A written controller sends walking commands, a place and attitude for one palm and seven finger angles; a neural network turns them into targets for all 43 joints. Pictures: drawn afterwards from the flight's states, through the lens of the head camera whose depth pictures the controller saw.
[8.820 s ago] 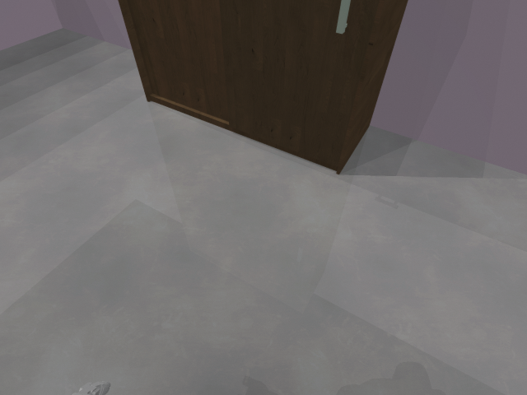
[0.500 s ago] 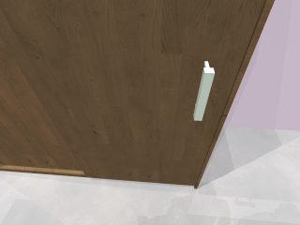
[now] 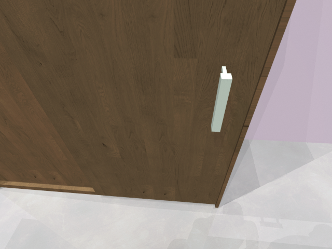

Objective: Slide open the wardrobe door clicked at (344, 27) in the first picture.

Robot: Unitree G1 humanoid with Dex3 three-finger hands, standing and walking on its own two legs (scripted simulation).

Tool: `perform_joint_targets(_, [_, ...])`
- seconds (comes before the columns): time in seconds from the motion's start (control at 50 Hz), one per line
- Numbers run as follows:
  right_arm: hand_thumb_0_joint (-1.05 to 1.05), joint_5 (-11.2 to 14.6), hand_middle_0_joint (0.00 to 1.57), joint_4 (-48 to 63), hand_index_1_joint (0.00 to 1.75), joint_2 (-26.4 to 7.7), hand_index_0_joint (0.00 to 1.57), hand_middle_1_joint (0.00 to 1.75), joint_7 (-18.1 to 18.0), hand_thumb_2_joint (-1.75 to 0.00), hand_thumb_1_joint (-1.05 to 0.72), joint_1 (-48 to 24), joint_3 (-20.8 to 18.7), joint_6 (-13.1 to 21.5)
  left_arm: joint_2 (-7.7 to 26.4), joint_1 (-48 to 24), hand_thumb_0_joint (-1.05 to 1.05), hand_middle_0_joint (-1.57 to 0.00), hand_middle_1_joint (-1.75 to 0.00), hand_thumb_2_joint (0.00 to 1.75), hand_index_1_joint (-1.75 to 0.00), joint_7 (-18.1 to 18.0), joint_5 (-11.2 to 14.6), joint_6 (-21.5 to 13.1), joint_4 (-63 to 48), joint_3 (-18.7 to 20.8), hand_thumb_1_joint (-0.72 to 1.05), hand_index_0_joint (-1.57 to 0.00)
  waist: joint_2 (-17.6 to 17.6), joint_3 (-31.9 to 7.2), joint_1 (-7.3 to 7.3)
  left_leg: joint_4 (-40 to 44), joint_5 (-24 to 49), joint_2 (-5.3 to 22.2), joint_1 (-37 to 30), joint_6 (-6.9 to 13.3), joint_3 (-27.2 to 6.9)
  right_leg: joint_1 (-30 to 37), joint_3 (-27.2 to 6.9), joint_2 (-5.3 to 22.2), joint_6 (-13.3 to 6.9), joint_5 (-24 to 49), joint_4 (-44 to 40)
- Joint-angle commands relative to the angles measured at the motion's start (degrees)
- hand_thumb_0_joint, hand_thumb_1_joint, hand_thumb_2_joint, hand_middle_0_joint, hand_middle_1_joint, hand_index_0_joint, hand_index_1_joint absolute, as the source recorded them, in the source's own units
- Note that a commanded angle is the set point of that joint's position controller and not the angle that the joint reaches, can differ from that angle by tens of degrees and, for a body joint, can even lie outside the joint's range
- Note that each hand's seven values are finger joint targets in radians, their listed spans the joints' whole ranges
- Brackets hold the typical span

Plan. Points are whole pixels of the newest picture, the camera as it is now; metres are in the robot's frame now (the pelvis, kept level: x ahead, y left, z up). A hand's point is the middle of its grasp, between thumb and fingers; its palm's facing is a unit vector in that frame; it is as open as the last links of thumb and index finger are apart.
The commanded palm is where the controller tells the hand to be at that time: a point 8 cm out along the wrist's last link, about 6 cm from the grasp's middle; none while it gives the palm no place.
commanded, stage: look again from close up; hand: right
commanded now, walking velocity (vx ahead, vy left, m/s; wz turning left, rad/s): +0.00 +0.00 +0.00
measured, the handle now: (219, 100) +0.51 -0.13 +0.10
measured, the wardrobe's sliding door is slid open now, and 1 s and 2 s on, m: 0.00 0.00 0.00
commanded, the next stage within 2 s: none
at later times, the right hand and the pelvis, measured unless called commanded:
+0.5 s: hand out of the picture -0.01 -0.16 -0.17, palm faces +0.02 +0.99 -0.14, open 7.4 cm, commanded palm none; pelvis +0.01 -0.01 +0.01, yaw +1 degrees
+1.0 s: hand out of the picture -0.02 -0.17 -0.17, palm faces +0.01 +0.99 -0.14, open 7.4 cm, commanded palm none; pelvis +0.00 -0.02 +0.01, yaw +1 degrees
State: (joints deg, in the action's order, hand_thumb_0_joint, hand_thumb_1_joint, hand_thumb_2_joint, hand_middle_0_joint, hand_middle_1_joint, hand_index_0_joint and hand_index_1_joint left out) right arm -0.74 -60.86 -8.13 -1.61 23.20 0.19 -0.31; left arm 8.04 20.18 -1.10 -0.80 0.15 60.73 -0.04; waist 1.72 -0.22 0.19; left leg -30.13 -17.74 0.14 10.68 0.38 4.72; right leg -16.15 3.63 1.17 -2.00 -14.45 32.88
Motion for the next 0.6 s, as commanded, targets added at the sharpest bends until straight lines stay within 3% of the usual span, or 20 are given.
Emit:
perform_joint_targets(0.0, [0.0, -0.4, 0.2, 1.1, 0.3, -3.5, 0.2, 0.3, -0.3, -0.9, -0.9, 3.7, -0.4, 1.1, 6.4, 0.8, 0.0, -0.2, -0.3, 0.9, -0.3, -0.7, 0.1, -2.0, -1.5, 0.6, 0.9, -0.2, -7.9, 7.0, 1.03, 5.3, 2.7, 3.3, 1.6, 1.2, -3.4, -3.7, -10.9, 8.0, -2.2, -3.7, -16.4])
perform_joint_targets(0.06, [0.0, -0.3, 0.2, -0.3, 0.3, -3.2, 0.2, 0.3, -0.5, -0.9, -0.9, 4.4, -0.1, 1.6, 5.1, 1.4, 0.0, -0.2, -0.3, 0.9, -0.3, -1.0, 0.4, -2.3, -0.4, 0.4, 0.9, -0.2, -3.0, 5.0, 1.0, 7.0, 7.9, 4.5, -0.3, 1.2, -4.6, -0.8, -7.9, 6.5, -1.7, 4.8, -13.3])
perform_joint_targets(0.16, [0.0, -0.1, 0.2, -0.9, 0.3, -2.7, 0.2, 0.3, -0.9, -0.9, -0.9, 3.6, -0.3, 1.8, 3.8, 2.2, 0.0, -0.2, -0.3, 0.9, -0.3, -1.2, 0.5, -2.4, 1.4, 0.2, 0.9, -0.2, -0.9, 3.4, 0.43, 7.8, 10.5, 5.4, -0.4, 1.2, -5.2, 2.8, -5.7, 5.5, -1.1, 10.7, -11.0])
perform_joint_targets(0.22, [0.0, -0.1, 0.2, -1.0, 0.3, -2.4, 0.2, 0.3, -1.0, -0.9, -0.9, 3.2, -0.3, 1.6, 3.5, 1.9, 0.0, -0.2, -0.3, 0.9, -0.3, -1.1, 0.4, -2.2, 1.8, 0.2, 0.9, -0.2, -1.6, 5.1, 0.32, 8.2, 9.2, 5.6, 0.3, 1.2, -5.4, 2.2, -5.4, 5.1, -0.8, 9.0, -11.4])
perform_joint_targets(0.44, [0.0, -0.1, 0.2, -1.0, 0.3, -2.8, 0.2, 0.3, -1.1, -0.9, -0.9, 1.9, -0.3, 1.4, 4.0, 1.1, 0.0, -0.2, -0.3, 0.9, -0.3, -0.9, 0.3, -1.8, 2.2, 0.2, 0.9, -0.2, -2.3, 5.9, 0.05, 9.2, 7.4, 5.8, 0.9, 1.2, -6.0, 3.0, -5.6, 5.1, -0.6, 6.5, -13.1])
perform_joint_targets(0.48, [0.0, -0.1, 0.2, -0.9, 0.3, -2.9, 0.2, 0.3, -1.1, -0.9, -0.9, 2.0, -0.3, 1.4, 4.0, 0.9, 0.0, -0.2, -0.3, 0.9, -0.3, -0.9, 0.4, -1.8, 2.2, 0.2, 0.9, -0.2, -1.3, 6.6, 0.17, 9.4, 7.3, 5.8, 1.0, 1.1, -6.0, 2.5, -5.6, 5.1, -0.6, 6.0, -13.4])
perform_joint_targets(0.58, [0.0, -0.2, 0.2, -0.7, 0.3, -3.3, 0.2, 0.3, -1.0, -0.9, -0.9, 1.8, -0.2, 1.4, 4.5, 0.8, 0.0, -0.2, -0.3, 0.9, -0.3, -0.8, 0.3, -1.8, 2.0, 0.3, 0.9, -0.2, -1.4, 5.7, 0.15, 9.4, 7.0, 5.9, 0.7, 1.0, -5.9, 3.0, -5.8, 5.2, -0.6, 5.3, -14.1])
